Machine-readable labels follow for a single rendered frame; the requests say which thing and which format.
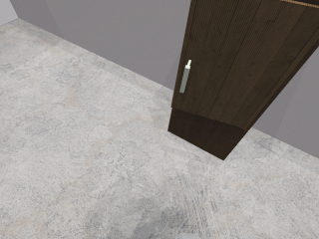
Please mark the cupboard door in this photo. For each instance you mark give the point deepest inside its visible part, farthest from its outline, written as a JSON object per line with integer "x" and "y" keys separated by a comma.
{"x": 241, "y": 51}

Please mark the handle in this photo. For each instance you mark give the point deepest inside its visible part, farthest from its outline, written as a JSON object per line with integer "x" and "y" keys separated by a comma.
{"x": 184, "y": 77}

